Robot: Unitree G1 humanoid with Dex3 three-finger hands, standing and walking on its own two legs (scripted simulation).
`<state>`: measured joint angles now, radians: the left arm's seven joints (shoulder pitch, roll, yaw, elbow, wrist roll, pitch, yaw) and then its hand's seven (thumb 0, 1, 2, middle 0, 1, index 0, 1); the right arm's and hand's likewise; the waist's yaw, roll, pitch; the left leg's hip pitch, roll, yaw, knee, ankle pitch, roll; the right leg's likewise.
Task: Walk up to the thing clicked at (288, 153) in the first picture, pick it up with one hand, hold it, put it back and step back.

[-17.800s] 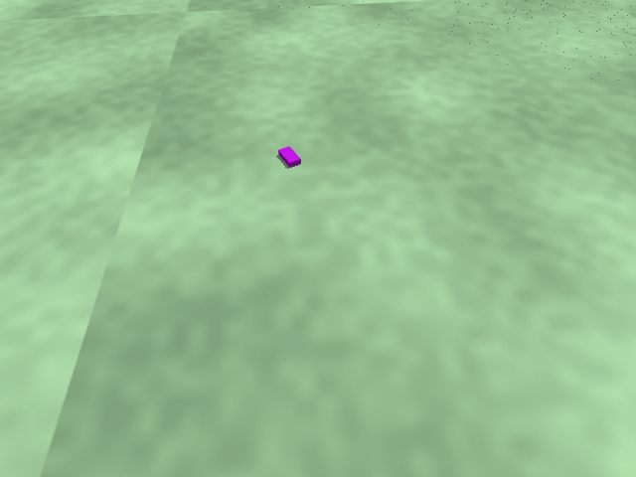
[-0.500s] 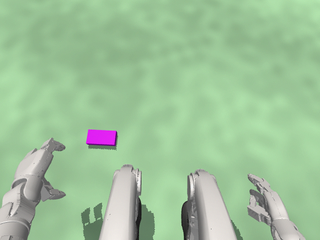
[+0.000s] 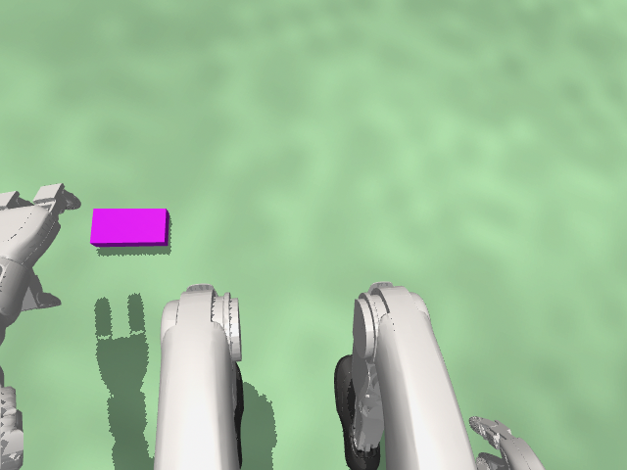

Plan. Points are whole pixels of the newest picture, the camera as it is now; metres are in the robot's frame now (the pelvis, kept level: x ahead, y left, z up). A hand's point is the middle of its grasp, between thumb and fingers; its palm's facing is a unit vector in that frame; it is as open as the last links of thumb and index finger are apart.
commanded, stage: rise first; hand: left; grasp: from above
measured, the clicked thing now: (131, 227) +0.47 +0.33 -0.35
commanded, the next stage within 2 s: none
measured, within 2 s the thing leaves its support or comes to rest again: neither
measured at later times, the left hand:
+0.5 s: hand (63, 246) +0.39 +0.37 -0.20, palm faces -0.45 -0.09 -0.89, open 13.9 cm
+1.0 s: hand (80, 237) +0.41 +0.36 -0.23, palm faces -0.45 -0.11 -0.89, open 13.9 cm
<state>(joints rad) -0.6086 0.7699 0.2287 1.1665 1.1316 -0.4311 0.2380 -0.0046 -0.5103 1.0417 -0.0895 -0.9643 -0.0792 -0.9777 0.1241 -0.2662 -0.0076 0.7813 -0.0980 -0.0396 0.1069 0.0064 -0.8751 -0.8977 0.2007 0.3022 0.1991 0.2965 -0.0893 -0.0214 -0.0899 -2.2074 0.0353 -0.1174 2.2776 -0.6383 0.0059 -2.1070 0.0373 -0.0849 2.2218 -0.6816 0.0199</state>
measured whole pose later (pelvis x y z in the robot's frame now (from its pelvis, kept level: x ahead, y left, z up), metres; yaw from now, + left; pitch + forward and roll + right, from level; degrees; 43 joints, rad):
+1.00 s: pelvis +0.01 +0.00 -0.06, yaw -3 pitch +30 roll -9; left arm -0.79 0.92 0.26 1.44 1.33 -0.45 0.43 0.00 -0.48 0.99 -0.11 -0.96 -0.11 -0.96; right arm 0.06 -0.27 0.08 0.79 -0.22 0.00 0.14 0.00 -0.90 -0.90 0.20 0.30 0.20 0.30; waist -0.17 -0.08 0.00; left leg -2.35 0.04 -0.18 2.49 -0.68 0.00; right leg -2.24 0.06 -0.13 2.40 -0.71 0.03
